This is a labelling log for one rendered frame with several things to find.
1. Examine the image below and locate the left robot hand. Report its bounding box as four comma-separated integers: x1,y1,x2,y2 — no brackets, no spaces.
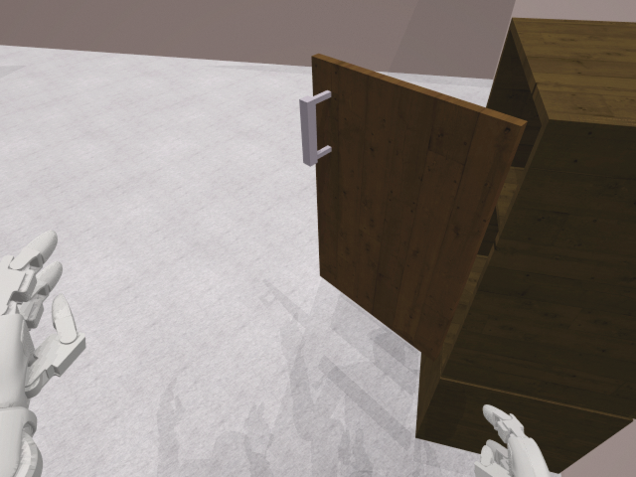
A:
0,230,86,408

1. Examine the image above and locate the right robot hand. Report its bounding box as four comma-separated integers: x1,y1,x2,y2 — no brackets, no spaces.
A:
474,404,551,477

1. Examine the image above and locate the cupboard door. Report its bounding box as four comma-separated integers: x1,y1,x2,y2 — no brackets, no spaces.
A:
311,54,528,362

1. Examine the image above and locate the handle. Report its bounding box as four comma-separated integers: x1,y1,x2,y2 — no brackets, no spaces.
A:
299,90,332,167

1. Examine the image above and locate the left robot forearm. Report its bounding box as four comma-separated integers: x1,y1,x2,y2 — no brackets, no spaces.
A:
0,406,43,477

